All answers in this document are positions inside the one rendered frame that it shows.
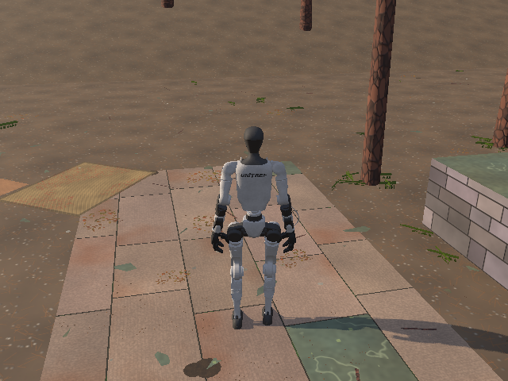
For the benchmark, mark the right robot upper arm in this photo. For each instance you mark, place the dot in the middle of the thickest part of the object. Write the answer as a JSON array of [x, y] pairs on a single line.
[[281, 181]]

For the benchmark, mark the right robot hand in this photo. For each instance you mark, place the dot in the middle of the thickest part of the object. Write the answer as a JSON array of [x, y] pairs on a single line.
[[290, 242]]

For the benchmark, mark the humanoid robot torso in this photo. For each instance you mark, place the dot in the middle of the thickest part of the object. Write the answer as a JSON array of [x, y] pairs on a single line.
[[253, 193]]

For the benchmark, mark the left robot upper arm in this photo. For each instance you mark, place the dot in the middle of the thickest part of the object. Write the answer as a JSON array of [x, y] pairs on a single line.
[[228, 169]]

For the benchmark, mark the robot right shin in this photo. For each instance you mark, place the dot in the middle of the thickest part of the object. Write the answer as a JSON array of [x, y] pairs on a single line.
[[269, 290]]

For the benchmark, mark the left robot hand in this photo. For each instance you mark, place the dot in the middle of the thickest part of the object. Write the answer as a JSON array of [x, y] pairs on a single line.
[[215, 241]]

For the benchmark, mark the right robot forearm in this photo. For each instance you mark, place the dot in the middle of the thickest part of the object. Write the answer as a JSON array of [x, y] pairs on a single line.
[[287, 216]]

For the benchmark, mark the left robot forearm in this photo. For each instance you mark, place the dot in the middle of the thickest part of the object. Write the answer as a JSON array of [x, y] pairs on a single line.
[[219, 217]]

